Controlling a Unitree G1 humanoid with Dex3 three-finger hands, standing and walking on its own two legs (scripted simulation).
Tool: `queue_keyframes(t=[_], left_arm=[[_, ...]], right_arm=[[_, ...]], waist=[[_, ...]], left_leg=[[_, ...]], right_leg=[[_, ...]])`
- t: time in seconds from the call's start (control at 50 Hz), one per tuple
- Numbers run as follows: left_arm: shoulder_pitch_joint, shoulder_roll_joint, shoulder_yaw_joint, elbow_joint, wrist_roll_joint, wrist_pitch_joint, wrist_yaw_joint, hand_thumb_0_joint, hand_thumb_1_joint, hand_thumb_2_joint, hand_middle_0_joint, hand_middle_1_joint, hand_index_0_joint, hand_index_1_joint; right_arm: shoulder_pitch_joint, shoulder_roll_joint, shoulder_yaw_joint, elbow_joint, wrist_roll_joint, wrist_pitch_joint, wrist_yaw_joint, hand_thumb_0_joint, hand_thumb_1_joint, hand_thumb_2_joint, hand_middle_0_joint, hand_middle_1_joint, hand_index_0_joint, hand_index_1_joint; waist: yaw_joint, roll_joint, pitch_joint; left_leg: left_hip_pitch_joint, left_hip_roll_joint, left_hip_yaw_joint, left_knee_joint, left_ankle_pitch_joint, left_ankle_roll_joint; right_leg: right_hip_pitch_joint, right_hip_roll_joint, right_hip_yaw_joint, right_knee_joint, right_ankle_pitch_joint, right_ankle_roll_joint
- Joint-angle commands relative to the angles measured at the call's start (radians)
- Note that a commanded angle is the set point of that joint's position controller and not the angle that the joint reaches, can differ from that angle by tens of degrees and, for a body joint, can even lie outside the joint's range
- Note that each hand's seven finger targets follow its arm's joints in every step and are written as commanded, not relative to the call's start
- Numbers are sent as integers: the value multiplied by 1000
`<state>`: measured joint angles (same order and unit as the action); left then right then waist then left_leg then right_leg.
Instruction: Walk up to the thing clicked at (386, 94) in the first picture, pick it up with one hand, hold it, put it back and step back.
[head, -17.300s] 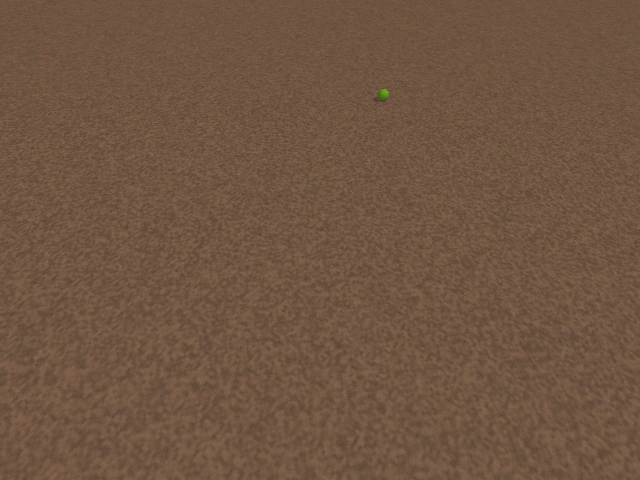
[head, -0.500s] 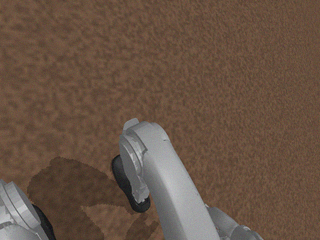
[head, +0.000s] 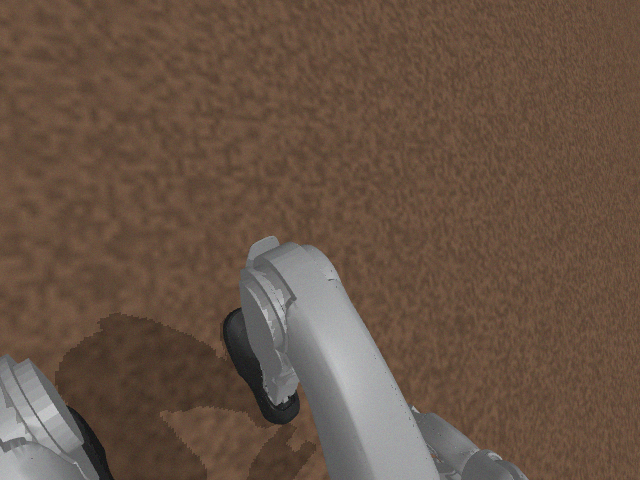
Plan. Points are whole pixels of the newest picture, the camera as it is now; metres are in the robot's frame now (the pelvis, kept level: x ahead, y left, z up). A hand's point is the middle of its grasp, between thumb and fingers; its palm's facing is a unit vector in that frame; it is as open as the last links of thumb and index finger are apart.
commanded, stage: close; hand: left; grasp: from above
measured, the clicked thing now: out of the picture +0.49 +0.33 -0.28
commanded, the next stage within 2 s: settle in 0.80 s
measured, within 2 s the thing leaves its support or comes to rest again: leaves its support in 1.18 s
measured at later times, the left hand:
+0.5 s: hand out of the picture +0.46 +0.31 -0.26, palm faces -0.43 -0.17 -0.89, open 9.3 cm
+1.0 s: hand out of the picture +0.47 +0.32 -0.25, palm faces -0.42 -0.17 -0.89, open 9.0 cm
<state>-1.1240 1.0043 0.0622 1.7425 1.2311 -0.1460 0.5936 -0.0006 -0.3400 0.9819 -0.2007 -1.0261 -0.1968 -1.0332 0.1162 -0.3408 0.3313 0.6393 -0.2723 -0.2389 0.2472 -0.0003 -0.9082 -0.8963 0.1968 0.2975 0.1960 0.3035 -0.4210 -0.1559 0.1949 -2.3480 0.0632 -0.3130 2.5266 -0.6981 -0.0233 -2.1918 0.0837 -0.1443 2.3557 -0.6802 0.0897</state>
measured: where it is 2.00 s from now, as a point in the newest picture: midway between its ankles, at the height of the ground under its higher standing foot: (191, 434)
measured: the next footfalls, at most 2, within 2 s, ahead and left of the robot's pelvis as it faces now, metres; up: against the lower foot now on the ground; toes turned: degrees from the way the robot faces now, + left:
none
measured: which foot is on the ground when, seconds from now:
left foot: down 0.00-1.00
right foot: down 0.00-1.00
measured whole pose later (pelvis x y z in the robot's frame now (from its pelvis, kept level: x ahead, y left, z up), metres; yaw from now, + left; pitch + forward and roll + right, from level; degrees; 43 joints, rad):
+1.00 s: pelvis +0.00 +0.00 +0.00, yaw +0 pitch +28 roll -15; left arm -1.13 1.02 0.08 1.73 1.22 -0.13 0.58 0.00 0.10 0.50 -0.65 -0.78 -0.73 -0.69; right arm 0.11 -0.35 0.34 0.63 -0.27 -0.23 0.23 0.00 -0.92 -0.90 0.20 0.30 0.20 0.30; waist -0.43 -0.15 0.20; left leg -2.35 0.06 -0.31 2.52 -0.70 -0.03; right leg -2.20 0.08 -0.14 2.35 -0.68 0.09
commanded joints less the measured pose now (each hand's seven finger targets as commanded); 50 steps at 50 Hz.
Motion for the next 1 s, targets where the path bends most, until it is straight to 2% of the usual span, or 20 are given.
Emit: queue_keyframes(t=[0.0, 0.02, 0.06, 0.12, 0.24, 0.3, 0.38, 0.42, 0.44, 0.46, 0.58, 0.6, 0.66, 0.72, 0.76, 0.8, 0.84, 0.92, 0.96, 0.98], left_arm=[[-268, 211, 24, -112, -3, 8, 52, 0, -196, 898, -283, -983, -299, -966], [-273, 222, 38, -127, 1, 8, 57, 0, -190, 897, -285, -988, -302, -969], [-247, 185, 19, -80, -5, 18, 49, 0, -154, 888, -310, -979, -327, -960], [-259, 205, 24, -94, -8, 19, 35, 0, -101, 822, -324, -989, -363, -948], [-257, 187, 10, -122, -35, 0, 16, 0, 19, 770, -391, -981, -448, -922], [-246, 183, -3, -122, -32, -13, 15, 0, 95, 760, -436, -985, -499, -918], [-242, 207, 14, -110, -25, -21, 32, 0, 191, 709, -487, -975, -566, -893], [-238, 184, -10, -105, -16, -20, 35, 0, 241, 687, -525, -964, -607, -878], [-245, 214, 19, -105, -18, -20, 44, 0, 252, 680, -526, -964, -612, -875], [-237, 219, 21, -105, -16, -18, 46, 0, 293, 670, -553, -957, -641, -865], [-237, 222, 27, -96, -3, -7, 51, 0, 449, 699, -693, -940, -775, -856], [-227, 203, 8, -90, -6, -2, 45, 0, 477, 709, -715, -937, -794, -855], [-241, 218, 19, -93, -15, 1, 47, 0, 524, 713, -762, -924, -837, -847], [-252, 203, -1, -105, -18, 4, 41, 0, 590, 722, -827, -898, -894, -830], [-247, 230, 27, -106, -16, 7, 42, 0, 636, 745, -880, -871, -935, -814], [-250, 206, 10, -102, -18, 10, 34, 0, 680, 751, -920, -865, -972, -811], [-253, 217, 17, -102, -16, 11, 32, 0, 716, 747, -950, -858, -1002, -804], [-253, 209, 8, -111, -21, 14, 20, 0, 688, 749, -984, -841, -1039, -786], [-242, 235, 33, -120, -21, 16, 23, 0, 690, 738, -984, -834, -1040, -779], [-233, 219, 24, -105, -23, 22, 16, 0, 683, 726, -984, -817, -1037, -764]], right_arm=[[200, -338, -97, 19, 8, -1, -8, 0, -897, -902, 200, 299, 200, 299], [201, -335, -95, 25, 7, 0, -9, 0, -898, -902, 200, 299, 199, 299], [180, -322, -87, 21, 7, -5, -5, 0, -897, -902, 200, 299, 199, 299], [188, -338, -98, 14, 9, -7, -7, 0, -899, -902, 200, 299, 199, 299], [200, -326, -89, 21, 12, -5, -8, 0, -899, -902, 200, 299, 199, 299], [197, -324, -84, 22, 12, 0, -10, 0, -898, -902, 200, 299, 199, 299], [191, -324, -75, 24, 6, 6, -14, 0, -898, -901, 200, 299, 199, 299], [191, -332, -86, 19, 0, 10, -16, 0, -899, -902, 200, 299, 199, 299], [193, -321, -72, 24, -2, 12, -17, 0, -899, -901, 200, 299, 199, 299], [193, -324, -73, 21, -4, 12, -16, 0, -898, -901, 200, 299, 199, 299], [193, -330, -79, 18, -3, 12, -18, 0, -902, -902, 200, 299, 199, 299], [183, -331, -82, 13, -7, 12, -16, 0, -900, -902, 200, 299, 199, 299], [178, -333, -87, 14, -2, 13, -23, 0, -902, -902, 200, 299, 199, 299], [177, -343, -94, 10, -1, 10, -22, 0, -902, -902, 200, 299, 199, 299], [191, -335, -86, 17, 3, 9, -21, 0, -902, -902, 200, 299, 199, 299], [185, -329, -92, 18, 5, 10, -21, 0, -903, -903, 200, 299, 199, 299], [185, -330, -88, 16, 5, 11, -21, 0, -903, -903, 200, 299, 199, 299], [194, -339, -95, 14, 8, 14, -22, 0, -911, -903, 200, 300, 200, 300], [193, -328, -85, 18, 7, 21, -24, 0, -910, -903, 200, 300, 200, 300], [200, -335, -94, 11, 6, 25, -24, 0, -910, -903, 200, 300, 199, 300]], waist=[[-61, 573, -628], [-57, 589, -643], [-67, 572, -602], [-65, 570, -606], [-65, 550, -635], [-65, 559, -639], [-53, 546, -646], [-62, 568, -623], [-56, 551, -630], [-54, 554, -631], [-56, 552, -620], [-64, 547, -610], [-59, 544, -616], [-66, 539, -621], [-56, 538, -634], [-62, 555, -617], [-60, 558, -627], [-61, 564, -615], [-44, 578, -651], [-54, 576, -641]], left_leg=[[515, 20, 143, -243, 221, 20], [529, 23, 135, -253, 238, 15], [514, 23, 134, -248, 210, 14], [500, 19, 139, -251, 189, 19], [500, 19, 137, -245, 201, 21], [512, 23, 135, -241, 221, 19], [503, 24, 139, -231, 235, 22], [507, 23, 146, -236, 222, 20], [496, 25, 138, -237, 217, 21], [497, 21, 141, -239, 214, 21], [500, 22, 135, -241, 213, 20], [496, 21, 141, -241, 198, 21], [492, 22, 138, -248, 175, 21], [491, 23, 138, -242, 183, 24], [492, 20, 139, -241, 206, 24], [498, 22, 140, -244, 197, 20], [501, 22, 136, -248, 200, 19], [491, 19, 145, -240, 211, 23], [510, 22, 135, -255, 228, 17], [510, 19, 140, -257, 224, 18]], right_leg=[[341, 32, -144, -199, 302, -96], [339, 33, -152, -192, 310, -98], [311, 31, -155, -187, 287, -97], [313, 30, -151, -197, 271, -98], [351, 31, -149, -207, 283, -95], [363, 35, -151, -203, 302, -94], [366, 37, -150, -207, 319, -91], [370, 39, -143, -211, 314, -92], [367, 40, -151, -213, 306, -91], [369, 38, -148, -214, 303, -92], [345, 34, -155, -204, 300, -92], [347, 35, -150, -207, 288, -93], [348, 36, -147, -216, 266, -95], [350, 38, -141, -220, 276, -93], [350, 32, -145, -212, 291, -91], [342, 33, -143, -208, 283, -95], [340, 32, -147, -206, 283, -96], [341, 31, -140, -207, 295, -94], [352, 32, -150, -200, 300, -98], [358, 32, -146, -203, 302, -99]])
